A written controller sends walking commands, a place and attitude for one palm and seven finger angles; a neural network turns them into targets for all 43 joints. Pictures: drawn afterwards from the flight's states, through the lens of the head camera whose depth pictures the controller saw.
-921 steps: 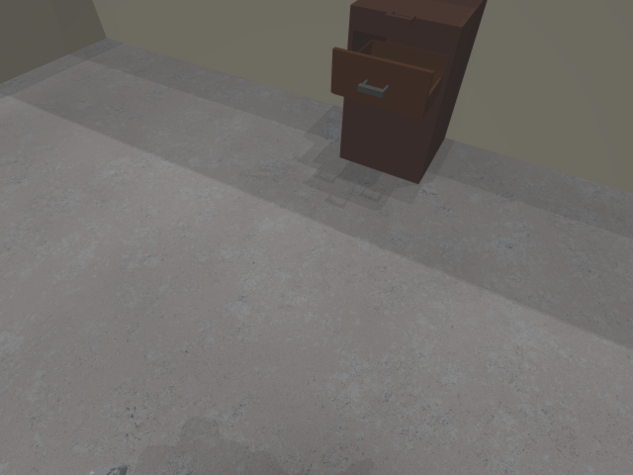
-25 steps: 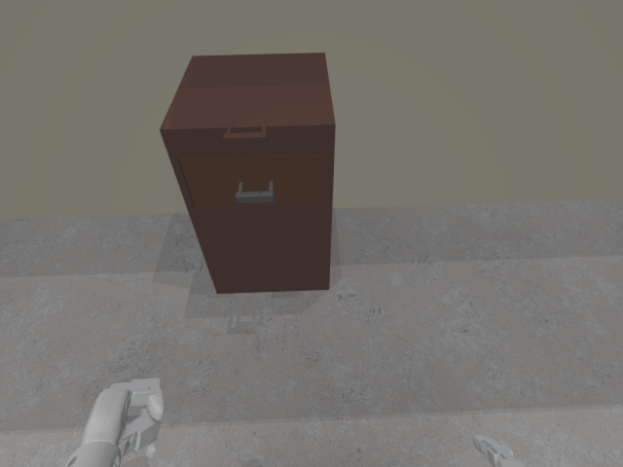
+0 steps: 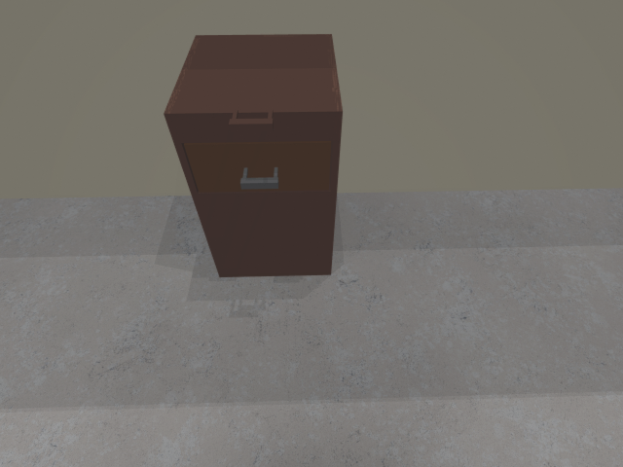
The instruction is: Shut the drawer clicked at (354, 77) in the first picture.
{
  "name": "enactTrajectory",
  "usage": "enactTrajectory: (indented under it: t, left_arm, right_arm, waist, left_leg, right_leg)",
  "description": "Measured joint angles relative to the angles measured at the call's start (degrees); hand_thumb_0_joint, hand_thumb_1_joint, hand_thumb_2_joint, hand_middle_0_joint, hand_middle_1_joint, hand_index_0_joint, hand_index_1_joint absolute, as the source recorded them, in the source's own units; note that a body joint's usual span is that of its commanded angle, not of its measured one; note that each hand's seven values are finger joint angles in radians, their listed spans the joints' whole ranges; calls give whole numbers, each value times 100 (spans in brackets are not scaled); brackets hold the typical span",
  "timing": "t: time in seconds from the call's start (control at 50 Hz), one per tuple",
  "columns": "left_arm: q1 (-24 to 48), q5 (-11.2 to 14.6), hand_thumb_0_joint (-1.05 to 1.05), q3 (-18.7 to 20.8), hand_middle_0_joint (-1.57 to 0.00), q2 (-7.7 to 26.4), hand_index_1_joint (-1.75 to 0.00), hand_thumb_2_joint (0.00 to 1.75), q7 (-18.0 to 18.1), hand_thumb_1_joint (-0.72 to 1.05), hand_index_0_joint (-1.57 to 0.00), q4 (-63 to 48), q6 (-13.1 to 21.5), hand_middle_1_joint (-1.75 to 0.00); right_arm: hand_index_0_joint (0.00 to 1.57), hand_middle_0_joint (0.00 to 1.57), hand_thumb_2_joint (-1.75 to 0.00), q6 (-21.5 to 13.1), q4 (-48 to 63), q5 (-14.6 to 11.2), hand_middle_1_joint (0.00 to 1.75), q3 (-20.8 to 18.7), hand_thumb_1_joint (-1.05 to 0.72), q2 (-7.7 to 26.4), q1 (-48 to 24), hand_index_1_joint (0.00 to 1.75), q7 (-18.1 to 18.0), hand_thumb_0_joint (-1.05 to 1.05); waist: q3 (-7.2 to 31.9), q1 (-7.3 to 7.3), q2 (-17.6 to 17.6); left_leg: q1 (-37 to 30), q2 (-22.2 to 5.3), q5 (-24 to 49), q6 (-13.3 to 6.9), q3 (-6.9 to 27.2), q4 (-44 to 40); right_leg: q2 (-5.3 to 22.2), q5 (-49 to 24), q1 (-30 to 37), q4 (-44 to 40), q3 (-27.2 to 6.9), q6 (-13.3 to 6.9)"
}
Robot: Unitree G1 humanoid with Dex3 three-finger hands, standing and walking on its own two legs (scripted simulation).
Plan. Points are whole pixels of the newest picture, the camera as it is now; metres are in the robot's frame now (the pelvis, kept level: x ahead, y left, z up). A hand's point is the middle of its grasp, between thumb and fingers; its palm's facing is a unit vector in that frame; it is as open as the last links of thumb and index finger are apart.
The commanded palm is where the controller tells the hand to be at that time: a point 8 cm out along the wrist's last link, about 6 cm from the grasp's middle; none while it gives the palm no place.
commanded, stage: let the arm hang, fingers relaxed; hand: left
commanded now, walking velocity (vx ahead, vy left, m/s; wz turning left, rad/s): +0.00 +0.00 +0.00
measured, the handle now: (260, 177) +0.84 +0.20 -0.22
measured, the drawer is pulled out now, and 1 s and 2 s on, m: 0.00 0.00 0.00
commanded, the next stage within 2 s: look to check the result in 0.44 s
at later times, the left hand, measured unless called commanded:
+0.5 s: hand out of the picture +0.00 +0.14 -0.18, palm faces +0.04 -0.98 -0.18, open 7.3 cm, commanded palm none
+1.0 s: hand out of the picture +0.00 +0.13 -0.18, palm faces +0.04 -0.99 -0.16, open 7.4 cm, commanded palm none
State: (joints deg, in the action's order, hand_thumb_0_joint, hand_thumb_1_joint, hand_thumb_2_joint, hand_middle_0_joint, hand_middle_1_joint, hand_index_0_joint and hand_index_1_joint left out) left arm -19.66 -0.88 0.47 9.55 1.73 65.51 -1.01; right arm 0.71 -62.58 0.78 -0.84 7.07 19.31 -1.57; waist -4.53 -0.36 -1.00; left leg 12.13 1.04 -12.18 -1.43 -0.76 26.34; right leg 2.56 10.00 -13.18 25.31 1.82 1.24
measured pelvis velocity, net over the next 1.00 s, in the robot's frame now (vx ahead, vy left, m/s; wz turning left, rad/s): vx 0.01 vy -0.02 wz -0.02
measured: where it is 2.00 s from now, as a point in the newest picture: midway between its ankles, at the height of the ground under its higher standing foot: outside the picture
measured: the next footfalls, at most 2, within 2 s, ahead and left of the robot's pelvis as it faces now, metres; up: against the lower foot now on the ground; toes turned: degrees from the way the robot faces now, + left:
none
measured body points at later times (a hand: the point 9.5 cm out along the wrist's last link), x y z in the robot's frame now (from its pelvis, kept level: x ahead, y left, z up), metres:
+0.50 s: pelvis +0.00 -0.02 +0.00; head +0.01 -0.02 +0.45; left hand +0.00 +0.19 -0.16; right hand -0.05 -0.22 -0.16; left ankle +0.02 +0.10 -0.74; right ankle +0.04 -0.14 -0.74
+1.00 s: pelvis +0.01 -0.02 +0.00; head +0.02 -0.02 +0.45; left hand +0.00 +0.19 -0.16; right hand -0.02 -0.22 -0.16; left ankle +0.02 +0.10 -0.74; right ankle +0.04 -0.14 -0.74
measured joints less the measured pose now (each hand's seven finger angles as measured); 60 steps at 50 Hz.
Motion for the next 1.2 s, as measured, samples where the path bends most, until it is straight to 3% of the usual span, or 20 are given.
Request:
enactTrajectory:
  t: [0.12, 0.26, 1.2]
  left_arm:
    - [140, -3, 1, -19, -27, -243, -39, 90, 18, 91, -27, -2, 61, -39]
    - [309, -34, 2, -2, -21, -360, -32, 90, 58, 92, -22, -67, 78, -32]
    - [281, 15, 1, 61, -20, -335, -30, 90, 55, 91, -20, -34, 141, -30]
  right_arm:
    - [20, 20, -90, -37, -83, 6, 29, -11, -91, -106, -23, 29, -14, 1]
    - [20, 20, -90, -54, -106, 26, 29, -43, -91, -195, -20, 29, -24, 1]
    - [20, 20, -90, -107, -213, 11, 29, -61, -91, -202, -39, 29, -78, 1]
  waist:
    - [91, 24, 0]
    - [183, 73, 55]
    - [121, 66, 48]
  left_leg:
    - [-28, -28, -6, 35, -26, 5]
    - [-9, -100, -38, 97, -34, 61]
    - [-165, -201, -82, 189, -32, -83]
  right_leg:
    - [-27, 35, -21, 79, -27, -27]
    - [-97, 65, -61, 149, -35, -86]
    - [-201, 111, 74, 23, -29, -163]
